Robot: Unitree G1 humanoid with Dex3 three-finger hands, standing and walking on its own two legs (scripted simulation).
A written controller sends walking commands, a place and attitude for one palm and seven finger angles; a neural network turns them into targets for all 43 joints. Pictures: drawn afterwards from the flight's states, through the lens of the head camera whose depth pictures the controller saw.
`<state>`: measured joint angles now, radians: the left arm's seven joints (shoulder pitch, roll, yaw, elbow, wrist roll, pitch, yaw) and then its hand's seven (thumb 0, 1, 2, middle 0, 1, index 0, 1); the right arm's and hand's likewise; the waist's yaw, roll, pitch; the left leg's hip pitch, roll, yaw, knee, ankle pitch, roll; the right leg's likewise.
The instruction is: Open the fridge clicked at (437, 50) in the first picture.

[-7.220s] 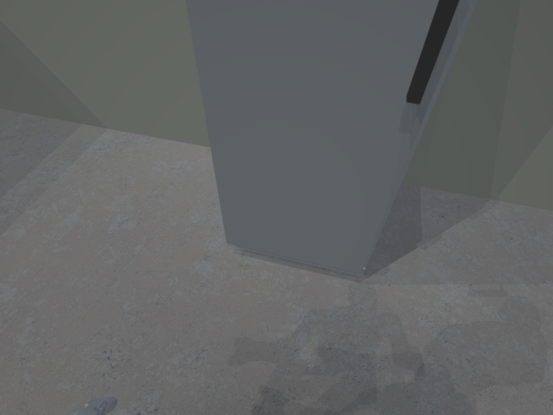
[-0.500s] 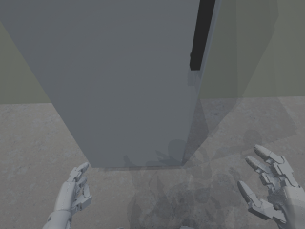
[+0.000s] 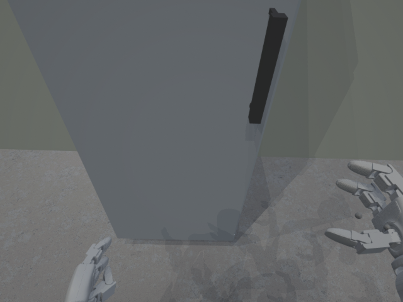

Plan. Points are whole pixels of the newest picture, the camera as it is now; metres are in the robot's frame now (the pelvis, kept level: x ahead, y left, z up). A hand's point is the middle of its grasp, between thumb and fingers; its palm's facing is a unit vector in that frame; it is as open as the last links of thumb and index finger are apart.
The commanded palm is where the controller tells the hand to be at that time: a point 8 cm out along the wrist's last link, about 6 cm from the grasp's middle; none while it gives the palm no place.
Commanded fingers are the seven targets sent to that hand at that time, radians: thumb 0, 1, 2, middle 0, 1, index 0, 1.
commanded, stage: raise the hand to about handle height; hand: right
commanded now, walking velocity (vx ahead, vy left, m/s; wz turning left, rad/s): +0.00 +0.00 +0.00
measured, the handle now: (262, 71) +0.53 -0.12 +0.23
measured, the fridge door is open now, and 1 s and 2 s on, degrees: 0 0 0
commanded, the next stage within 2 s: move the hooked fingers beside the handle in 1.04 s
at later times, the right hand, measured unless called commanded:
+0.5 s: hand (399, 150) +0.28 -0.27 +0.24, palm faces +0.12 +0.99 -0.10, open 13.9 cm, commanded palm +0.24 -0.31 +0.26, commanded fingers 0.00 0.50 -0.30 0.30 1.20 0.30 1.20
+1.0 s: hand (399, 138) +0.29 -0.27 +0.25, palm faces +0.12 +0.99 -0.09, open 14.0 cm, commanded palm +0.25 -0.31 +0.26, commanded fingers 0.00 0.50 -0.30 0.30 1.20 0.30 1.20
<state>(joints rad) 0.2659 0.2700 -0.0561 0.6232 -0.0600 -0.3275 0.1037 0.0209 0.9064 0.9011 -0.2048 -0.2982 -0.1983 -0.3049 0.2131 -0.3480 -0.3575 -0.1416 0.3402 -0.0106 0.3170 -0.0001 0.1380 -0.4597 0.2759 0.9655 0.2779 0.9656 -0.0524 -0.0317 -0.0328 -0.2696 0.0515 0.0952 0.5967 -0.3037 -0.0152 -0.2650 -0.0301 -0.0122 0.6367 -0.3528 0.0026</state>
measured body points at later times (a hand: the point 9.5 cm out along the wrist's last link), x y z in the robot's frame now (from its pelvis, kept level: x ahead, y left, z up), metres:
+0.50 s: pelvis +0.00 +0.01 +0.01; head -0.03 +0.04 +0.46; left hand +0.21 +0.22 -0.05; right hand +0.26 -0.32 +0.25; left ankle +0.01 +0.13 -0.73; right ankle -0.01 -0.12 -0.73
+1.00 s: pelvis +0.01 +0.01 +0.01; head -0.02 +0.03 +0.46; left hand +0.22 +0.23 -0.05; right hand +0.28 -0.32 +0.26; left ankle +0.01 +0.13 -0.73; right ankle -0.01 -0.12 -0.73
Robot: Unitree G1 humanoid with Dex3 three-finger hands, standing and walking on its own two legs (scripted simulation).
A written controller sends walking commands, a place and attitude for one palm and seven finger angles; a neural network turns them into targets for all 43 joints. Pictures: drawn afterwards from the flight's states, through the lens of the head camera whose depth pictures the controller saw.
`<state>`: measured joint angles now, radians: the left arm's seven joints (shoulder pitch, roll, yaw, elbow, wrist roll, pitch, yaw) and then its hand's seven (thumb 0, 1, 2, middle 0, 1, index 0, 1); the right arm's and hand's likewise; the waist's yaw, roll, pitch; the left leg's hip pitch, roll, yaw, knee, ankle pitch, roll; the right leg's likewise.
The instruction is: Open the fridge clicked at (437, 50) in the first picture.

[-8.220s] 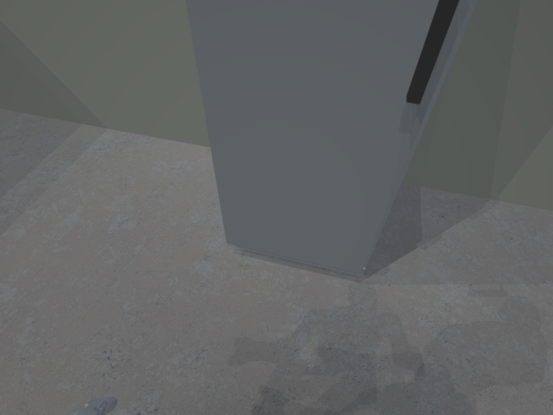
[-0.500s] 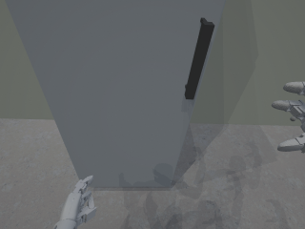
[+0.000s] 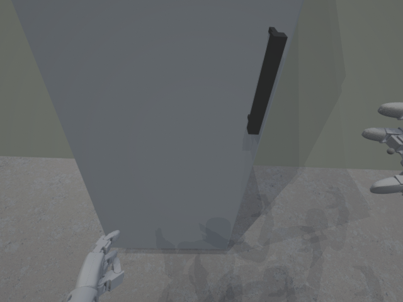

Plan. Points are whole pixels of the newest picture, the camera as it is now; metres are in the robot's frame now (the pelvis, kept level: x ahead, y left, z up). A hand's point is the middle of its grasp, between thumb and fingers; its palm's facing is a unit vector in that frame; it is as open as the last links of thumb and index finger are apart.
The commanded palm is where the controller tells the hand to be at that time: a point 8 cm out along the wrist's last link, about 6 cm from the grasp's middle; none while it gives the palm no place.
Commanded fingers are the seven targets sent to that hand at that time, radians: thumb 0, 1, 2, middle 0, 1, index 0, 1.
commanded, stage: raise the hand to about handle height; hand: right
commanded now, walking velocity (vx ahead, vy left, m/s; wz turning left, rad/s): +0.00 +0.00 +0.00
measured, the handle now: (261, 84) +0.52 -0.13 +0.22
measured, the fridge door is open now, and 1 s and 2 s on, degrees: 0 0 0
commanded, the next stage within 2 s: move the hooked fingers beside the handle in 0.04 s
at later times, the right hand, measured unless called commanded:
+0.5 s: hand (360, 135) +0.32 -0.25 +0.24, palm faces +0.06 +1.00 -0.07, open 14.0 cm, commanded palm +0.29 -0.30 +0.24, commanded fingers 0.00 0.50 -0.30 0.30 1.20 0.30 1.20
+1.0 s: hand (334, 120) +0.37 -0.23 +0.23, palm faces +0.05 +1.00 -0.03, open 14.0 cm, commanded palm +0.35 -0.28 +0.24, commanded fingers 0.00 0.50 -0.30 0.30 1.20 0.30 1.20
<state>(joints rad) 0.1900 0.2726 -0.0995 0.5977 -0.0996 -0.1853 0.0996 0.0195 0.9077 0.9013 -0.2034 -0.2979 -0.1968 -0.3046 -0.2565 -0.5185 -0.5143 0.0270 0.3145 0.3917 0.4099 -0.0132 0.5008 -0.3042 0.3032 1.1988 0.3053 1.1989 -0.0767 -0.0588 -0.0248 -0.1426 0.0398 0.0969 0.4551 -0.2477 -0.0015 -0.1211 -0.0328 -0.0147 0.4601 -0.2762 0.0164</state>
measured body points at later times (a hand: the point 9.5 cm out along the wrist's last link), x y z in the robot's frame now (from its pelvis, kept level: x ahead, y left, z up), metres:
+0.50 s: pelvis -0.01 +0.00 +0.00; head -0.03 +0.02 +0.45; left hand +0.20 +0.21 -0.07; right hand +0.31 -0.31 +0.25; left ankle +0.00 +0.12 -0.74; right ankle -0.01 -0.13 -0.74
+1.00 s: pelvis -0.01 +0.00 +0.00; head -0.02 +0.02 +0.45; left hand +0.17 +0.23 -0.08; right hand +0.36 -0.29 +0.24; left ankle +0.00 +0.12 -0.74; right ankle -0.01 -0.13 -0.74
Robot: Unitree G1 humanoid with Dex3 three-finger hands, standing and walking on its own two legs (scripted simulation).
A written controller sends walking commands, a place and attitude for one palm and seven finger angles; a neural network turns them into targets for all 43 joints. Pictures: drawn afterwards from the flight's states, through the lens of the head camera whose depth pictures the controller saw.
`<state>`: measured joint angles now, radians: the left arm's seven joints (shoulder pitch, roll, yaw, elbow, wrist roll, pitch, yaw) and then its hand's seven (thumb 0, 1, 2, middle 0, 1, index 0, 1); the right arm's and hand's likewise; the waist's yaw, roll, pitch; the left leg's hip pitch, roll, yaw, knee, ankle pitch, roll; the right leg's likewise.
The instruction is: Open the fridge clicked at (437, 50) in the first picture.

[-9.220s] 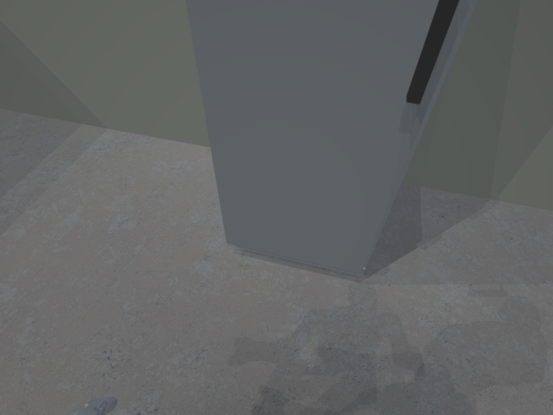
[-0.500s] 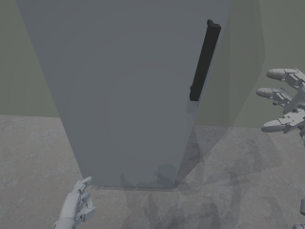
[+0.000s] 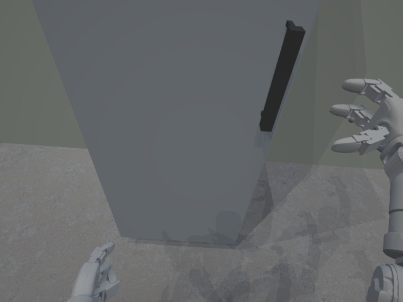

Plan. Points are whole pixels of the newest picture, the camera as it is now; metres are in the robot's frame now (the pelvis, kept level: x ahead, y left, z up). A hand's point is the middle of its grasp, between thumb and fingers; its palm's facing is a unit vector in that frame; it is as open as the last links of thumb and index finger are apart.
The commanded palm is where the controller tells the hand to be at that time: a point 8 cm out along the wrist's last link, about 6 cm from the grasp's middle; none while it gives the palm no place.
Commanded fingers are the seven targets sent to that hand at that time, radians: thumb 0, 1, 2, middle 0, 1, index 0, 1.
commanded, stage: move the hooked fingers beside the handle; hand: right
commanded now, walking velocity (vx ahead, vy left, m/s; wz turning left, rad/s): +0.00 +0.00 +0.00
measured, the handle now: (276, 80) +0.52 -0.14 +0.22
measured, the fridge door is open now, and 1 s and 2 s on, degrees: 0 0 0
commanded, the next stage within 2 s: feel for the door with the fingertips in 1.54 s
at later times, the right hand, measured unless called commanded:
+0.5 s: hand (324, 100) +0.44 -0.21 +0.23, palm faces +0.04 +1.00 -0.01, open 14.0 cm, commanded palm +0.41 -0.26 +0.23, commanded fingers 0.00 0.50 -0.30 0.30 1.20 0.30 1.20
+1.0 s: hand (312, 94) +0.47 -0.20 +0.22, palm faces +0.04 +1.00 +0.00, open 14.0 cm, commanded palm +0.43 -0.25 +0.22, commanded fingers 0.00 0.50 -0.30 0.30 1.20 0.30 1.20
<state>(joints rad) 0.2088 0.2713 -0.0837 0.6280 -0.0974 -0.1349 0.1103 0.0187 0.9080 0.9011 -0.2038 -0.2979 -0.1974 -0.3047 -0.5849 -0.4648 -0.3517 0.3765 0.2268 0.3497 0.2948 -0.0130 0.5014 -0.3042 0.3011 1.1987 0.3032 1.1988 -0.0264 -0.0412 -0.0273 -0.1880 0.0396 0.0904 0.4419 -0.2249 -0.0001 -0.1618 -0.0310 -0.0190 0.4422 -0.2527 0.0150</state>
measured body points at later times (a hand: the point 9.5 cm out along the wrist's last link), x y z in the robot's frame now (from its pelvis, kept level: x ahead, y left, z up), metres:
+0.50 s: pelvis +0.01 -0.01 +0.00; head +0.01 +0.00 +0.45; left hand +0.14 +0.24 -0.10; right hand +0.43 -0.27 +0.23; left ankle +0.01 +0.12 -0.74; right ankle -0.01 -0.13 -0.74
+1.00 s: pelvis +0.01 -0.01 +0.00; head +0.02 +0.00 +0.45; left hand +0.10 +0.25 -0.11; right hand +0.46 -0.25 +0.23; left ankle +0.01 +0.12 -0.74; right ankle -0.01 -0.13 -0.74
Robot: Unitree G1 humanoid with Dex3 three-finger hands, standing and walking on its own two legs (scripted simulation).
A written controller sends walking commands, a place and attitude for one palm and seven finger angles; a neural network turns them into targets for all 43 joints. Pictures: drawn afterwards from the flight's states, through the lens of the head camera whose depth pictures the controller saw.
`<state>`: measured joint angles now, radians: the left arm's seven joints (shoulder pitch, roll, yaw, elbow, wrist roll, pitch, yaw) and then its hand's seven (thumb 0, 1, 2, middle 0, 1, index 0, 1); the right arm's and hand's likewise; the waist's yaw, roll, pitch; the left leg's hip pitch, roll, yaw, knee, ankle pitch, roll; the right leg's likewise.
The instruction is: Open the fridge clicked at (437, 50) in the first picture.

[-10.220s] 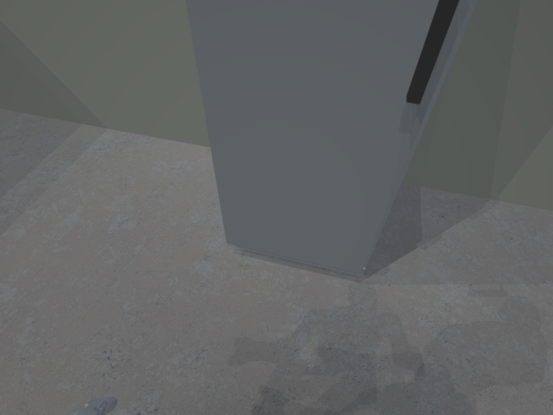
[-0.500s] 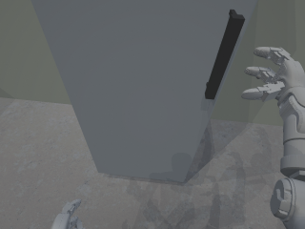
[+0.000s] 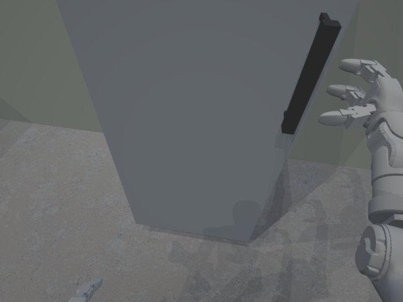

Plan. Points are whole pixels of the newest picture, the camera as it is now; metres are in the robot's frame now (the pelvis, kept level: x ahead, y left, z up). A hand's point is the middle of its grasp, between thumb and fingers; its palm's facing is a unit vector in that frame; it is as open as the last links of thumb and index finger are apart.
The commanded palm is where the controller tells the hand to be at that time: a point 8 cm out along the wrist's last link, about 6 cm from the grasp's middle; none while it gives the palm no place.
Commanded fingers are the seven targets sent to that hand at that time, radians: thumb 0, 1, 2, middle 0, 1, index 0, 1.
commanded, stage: move the hooked fingers beside the handle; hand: right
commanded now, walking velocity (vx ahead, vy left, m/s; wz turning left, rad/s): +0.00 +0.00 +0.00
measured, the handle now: (303, 79) +0.50 -0.15 +0.22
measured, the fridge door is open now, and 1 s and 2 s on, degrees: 0 0 0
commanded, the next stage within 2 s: feel for the door with the fingertips in 0.54 s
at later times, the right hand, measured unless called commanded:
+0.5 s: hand (340, 99) +0.44 -0.20 +0.22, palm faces +0.09 +1.00 +0.00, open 14.0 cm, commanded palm +0.41 -0.25 +0.22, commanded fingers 0.00 0.50 -0.30 0.30 1.20 0.30 1.20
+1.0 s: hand (316, 95) +0.45 -0.16 +0.22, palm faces +0.06 +1.00 +0.01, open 14.0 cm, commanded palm +0.41 -0.21 +0.22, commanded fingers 0.00 0.50 -0.30 0.30 1.20 0.30 1.20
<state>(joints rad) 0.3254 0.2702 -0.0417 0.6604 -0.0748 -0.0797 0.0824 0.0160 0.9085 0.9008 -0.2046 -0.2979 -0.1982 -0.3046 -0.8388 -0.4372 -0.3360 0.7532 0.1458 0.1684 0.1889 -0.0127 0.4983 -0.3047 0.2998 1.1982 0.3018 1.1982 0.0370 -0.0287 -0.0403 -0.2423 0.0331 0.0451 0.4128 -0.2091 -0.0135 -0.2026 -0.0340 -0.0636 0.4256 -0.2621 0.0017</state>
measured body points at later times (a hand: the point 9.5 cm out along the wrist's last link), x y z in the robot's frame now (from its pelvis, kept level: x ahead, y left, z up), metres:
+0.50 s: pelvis -0.01 +0.00 +0.00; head +0.00 +0.01 +0.45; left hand +0.12 +0.26 -0.10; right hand +0.43 -0.25 +0.23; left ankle +0.00 +0.13 -0.74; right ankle -0.03 -0.12 -0.74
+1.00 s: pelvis -0.01 +0.00 +0.00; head +0.00 +0.01 +0.45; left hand +0.10 +0.25 -0.11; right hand +0.44 -0.21 +0.22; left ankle +0.00 +0.13 -0.74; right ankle -0.03 -0.12 -0.74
